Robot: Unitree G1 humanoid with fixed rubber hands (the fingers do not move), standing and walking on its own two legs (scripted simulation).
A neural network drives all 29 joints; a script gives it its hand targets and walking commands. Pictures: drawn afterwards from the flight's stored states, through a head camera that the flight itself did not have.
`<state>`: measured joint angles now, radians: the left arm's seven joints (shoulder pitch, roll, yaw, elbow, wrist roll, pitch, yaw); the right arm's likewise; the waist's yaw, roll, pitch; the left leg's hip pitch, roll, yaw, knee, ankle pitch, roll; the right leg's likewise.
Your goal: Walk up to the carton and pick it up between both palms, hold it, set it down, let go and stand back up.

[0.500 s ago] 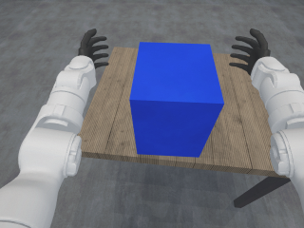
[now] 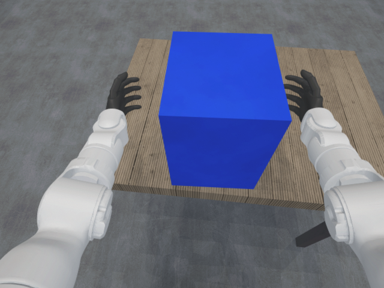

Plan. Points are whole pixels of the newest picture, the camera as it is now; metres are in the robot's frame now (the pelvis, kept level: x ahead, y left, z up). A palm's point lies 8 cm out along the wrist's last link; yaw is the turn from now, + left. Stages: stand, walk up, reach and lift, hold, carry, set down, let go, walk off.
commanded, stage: reach and lift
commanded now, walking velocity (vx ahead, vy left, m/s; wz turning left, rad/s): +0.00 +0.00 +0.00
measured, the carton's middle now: (216, 117) +0.50 -0.01 +0.03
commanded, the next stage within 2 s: none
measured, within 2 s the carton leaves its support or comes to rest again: neither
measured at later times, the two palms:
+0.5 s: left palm (126, 115) +0.47 +0.20 +0.06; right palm (297, 115) +0.48 -0.18 +0.07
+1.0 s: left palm (145, 114) +0.47 +0.15 +0.07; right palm (285, 121) +0.46 -0.15 +0.07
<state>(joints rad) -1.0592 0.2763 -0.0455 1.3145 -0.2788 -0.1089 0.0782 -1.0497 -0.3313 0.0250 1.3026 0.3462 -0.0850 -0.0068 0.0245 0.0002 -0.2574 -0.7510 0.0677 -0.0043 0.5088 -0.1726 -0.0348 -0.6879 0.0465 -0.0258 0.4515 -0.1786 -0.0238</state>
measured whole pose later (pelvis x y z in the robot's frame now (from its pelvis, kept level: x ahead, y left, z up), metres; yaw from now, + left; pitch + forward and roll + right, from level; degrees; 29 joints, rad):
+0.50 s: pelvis -0.01 +0.00 -0.01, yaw -1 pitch +29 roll -2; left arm -1.14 0.25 -0.05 1.45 -0.28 -0.26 0.07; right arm -1.10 -0.30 0.03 1.37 0.34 -0.20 -0.01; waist 0.03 -0.01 -0.29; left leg -0.90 0.06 0.01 0.58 -0.19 -0.03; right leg -0.85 0.04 -0.02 0.53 -0.20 -0.02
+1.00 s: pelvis +0.01 +0.01 +0.01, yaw -1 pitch +21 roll +0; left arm -1.02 0.04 0.54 1.21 0.32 -0.24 0.08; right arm -0.95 -0.03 -0.61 1.06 -0.41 -0.23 -0.04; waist 0.02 0.01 -0.13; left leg -0.60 0.04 0.06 0.34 -0.11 -0.01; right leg -0.58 0.01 0.01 0.33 -0.13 0.00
